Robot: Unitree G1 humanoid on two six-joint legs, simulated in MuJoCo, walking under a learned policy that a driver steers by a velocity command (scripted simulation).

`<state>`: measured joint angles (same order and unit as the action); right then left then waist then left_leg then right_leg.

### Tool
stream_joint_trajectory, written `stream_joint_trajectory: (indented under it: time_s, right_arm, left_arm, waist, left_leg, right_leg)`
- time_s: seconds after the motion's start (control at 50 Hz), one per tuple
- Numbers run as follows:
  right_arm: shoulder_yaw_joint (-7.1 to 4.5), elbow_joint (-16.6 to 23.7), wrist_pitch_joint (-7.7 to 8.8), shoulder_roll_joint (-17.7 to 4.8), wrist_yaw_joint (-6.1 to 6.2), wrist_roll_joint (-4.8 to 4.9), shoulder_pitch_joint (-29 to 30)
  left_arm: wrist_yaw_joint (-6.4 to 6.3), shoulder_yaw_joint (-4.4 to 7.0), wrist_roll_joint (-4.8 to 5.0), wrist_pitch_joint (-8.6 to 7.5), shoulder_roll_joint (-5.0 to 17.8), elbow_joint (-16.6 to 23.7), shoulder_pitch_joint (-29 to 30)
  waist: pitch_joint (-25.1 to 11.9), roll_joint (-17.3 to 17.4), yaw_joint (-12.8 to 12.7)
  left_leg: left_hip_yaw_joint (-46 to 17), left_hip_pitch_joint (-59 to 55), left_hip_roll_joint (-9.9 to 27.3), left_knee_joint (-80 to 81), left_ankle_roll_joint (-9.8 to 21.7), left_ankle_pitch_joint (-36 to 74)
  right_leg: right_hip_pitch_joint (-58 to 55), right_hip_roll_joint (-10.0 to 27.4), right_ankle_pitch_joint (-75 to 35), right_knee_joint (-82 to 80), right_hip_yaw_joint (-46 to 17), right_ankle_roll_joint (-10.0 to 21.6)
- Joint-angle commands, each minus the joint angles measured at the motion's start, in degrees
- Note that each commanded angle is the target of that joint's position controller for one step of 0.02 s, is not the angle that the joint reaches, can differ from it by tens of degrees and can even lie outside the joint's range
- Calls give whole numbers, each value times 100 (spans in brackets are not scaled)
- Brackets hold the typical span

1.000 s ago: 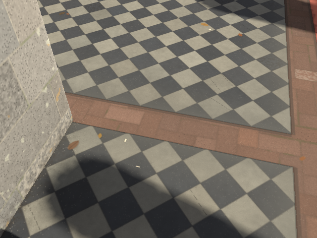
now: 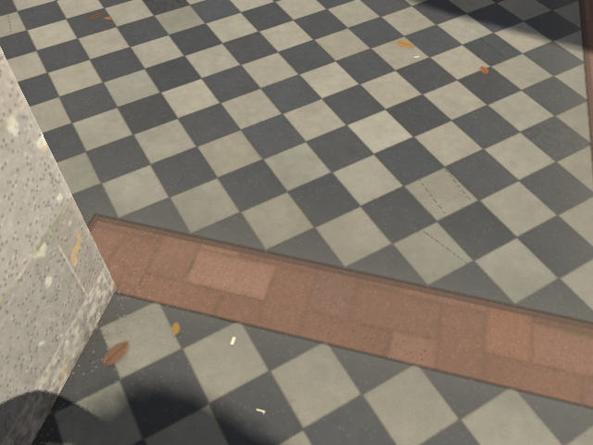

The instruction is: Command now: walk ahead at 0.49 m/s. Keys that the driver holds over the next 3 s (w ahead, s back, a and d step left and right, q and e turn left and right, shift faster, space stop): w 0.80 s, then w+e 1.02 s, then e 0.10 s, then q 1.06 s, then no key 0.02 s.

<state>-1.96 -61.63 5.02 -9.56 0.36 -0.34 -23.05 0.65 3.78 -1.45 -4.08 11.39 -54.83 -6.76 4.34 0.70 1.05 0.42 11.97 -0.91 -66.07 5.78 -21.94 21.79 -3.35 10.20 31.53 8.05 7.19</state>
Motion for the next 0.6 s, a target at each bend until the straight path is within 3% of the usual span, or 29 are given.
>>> stream_joint_trajectory:
  time_s: [0.02,0.06,0.12,0.18,0.26,0.34,0.4,0.42,0.44,0.46,0.48,0.5,0.52,0.54,0.58,0.6]
  right_arm:
    - [-128,408,32,-447,-30,-94,64]
    - [-107,381,-116,-252,-82,-170,-122]
    - [-117,606,-254,-303,-132,-186,421]
    - [-115,914,-273,-388,-203,-166,1292]
    - [-31,1195,-244,-275,-262,-94,2134]
    - [-36,1396,-202,-383,-203,-78,2643]
    - [-92,1370,-89,-469,-181,-62,2340]
    - [-149,1206,-59,-564,-142,-69,1810]
    - [-218,908,-8,-665,-90,-138,899]
    - [-346,659,46,-1035,-24,-281,-103]
    - [-515,620,30,-1688,7,-422,-731]
    - [-468,645,-63,-1467,-57,-219,-264]
    - [-380,697,-90,-1154,-71,-90,400]
    - [-278,746,-62,-775,-94,-72,755]
    - [-144,626,12,-412,-51,-45,833]
    - [-119,559,56,-400,-28,-56,692]
  left_arm:
    - [-19,51,42,-98,318,-103,-703]
    - [-64,-27,46,-194,174,-298,-994]
    - [-77,-5,59,-279,450,-422,-1356]
    - [-64,-43,86,-235,458,-451,-1727]
    - [-61,-72,75,-255,493,-487,-2050]
    - [-139,-91,33,-208,503,-679,-2524]
    - [-158,-83,-50,-174,611,-681,-2250]
    - [-166,-67,-59,-166,684,-681,-2159]
    - [-171,-61,-32,-169,746,-672,-2028]
    - [-159,-109,33,-193,631,-549,-1951]
    - [-91,-196,333,-210,99,-380,-2539]
    - [-100,-49,211,-205,576,-425,-2339]
    - [-109,-19,170,-220,603,-297,-1910]
    - [-93,-50,134,-254,485,-255,-1634]
    - [-62,-64,-28,-131,250,-283,-1614]
    - [-20,-81,-64,-59,141,-330,-1708]
  waist:
    - [-204,15,-89]
    - [-210,-164,104]
    - [-21,-262,135]
    - [144,-277,-80]
    - [129,-396,-313]
    - [235,-472,-472]
    - [103,-504,-196]
    - [-183,-559,29]
    - [-612,-505,443]
    - [-1240,-211,812]
    - [-2134,1047,652]
    - [-2061,694,510]
    - [-1032,402,212]
    - [-548,80,117]
    - [-204,145,-198]
    - [-250,194,-254]
  left_leg:
    - [-334,1933,555,-554,60,706]
    - [-268,1545,630,-169,-65,716]
    - [-78,2004,740,350,-218,1057]
    - [112,2603,809,1160,-377,1676]
    - [438,2236,548,2561,-428,2395]
    - [482,2509,412,3079,-227,2028]
    - [609,1849,122,3479,79,1345]
    - [667,1218,-69,3581,188,1169]
    - [661,134,-161,3995,316,1413]
    - [-151,-1335,584,4081,578,1075]
    - [-2956,-3139,2350,4421,1384,317]
    - [-4018,-2891,2464,5130,1457,414]
    - [-2884,-2022,2205,5222,1169,206]
    - [-2224,-1280,1950,5448,965,634]
    - [-1289,-453,1434,5697,573,1487]
    - [-1059,-353,1343,5729,550,1827]
  right_leg:
    - [-1449,1844,284,-2220,-2545,641]
    - [-1085,1606,-444,-2299,-1953,503]
    - [-1086,1457,-806,-2480,-1512,477]
    - [-1449,1340,-1379,-2570,-1273,461]
    - [-1694,1146,-2359,-2402,-835,226]
    - [-2690,1497,-2816,-2169,-966,358]
    - [-3013,1626,-4248,-1547,-857,375]
    - [-3020,1594,-4943,-964,-789,310]
    - [-2716,1430,-4828,33,-630,248]
    - [-1685,1212,-3438,1439,-512,149]
    - [400,255,-111,3812,-206,-165]
    - [1144,-11,1780,4486,-999,-82]
    - [1480,407,1267,4364,-1172,-47]
    - [1381,615,860,4006,-1140,-72]
    - [897,871,557,3387,-1070,-196]
    - [741,886,493,3288,-1011,-258]
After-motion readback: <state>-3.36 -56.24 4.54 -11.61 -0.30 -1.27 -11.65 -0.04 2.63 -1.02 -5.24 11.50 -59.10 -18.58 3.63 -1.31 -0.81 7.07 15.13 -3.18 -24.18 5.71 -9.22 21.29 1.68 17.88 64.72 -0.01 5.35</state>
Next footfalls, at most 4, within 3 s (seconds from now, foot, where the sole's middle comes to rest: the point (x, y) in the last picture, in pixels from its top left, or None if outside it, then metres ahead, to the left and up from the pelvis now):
0.46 left None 0.43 0.10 -0.76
1.00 right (331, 326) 0.73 -0.06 -0.76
1.56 left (303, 212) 1.09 0.00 -0.76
2.04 right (413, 189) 1.18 -0.33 -0.76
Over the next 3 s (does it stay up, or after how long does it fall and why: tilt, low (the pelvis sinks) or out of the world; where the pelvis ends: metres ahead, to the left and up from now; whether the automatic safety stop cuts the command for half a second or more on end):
stays up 1.14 -0.20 0.01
